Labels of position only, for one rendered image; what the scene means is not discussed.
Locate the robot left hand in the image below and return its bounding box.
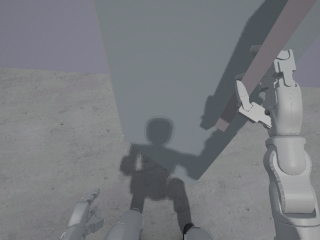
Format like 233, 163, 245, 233
67, 188, 105, 236

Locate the fridge door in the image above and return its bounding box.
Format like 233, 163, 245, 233
94, 0, 320, 187

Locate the robot right hand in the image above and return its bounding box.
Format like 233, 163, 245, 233
234, 45, 303, 137

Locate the left robot forearm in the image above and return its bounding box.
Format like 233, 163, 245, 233
60, 226, 86, 240

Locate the right robot shin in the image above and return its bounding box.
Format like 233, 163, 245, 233
187, 226, 201, 232

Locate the right robot forearm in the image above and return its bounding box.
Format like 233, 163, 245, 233
263, 135, 320, 240

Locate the handle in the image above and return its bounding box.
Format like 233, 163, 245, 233
215, 0, 317, 132

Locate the right robot foot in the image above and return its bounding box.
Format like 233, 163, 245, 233
183, 223, 194, 240

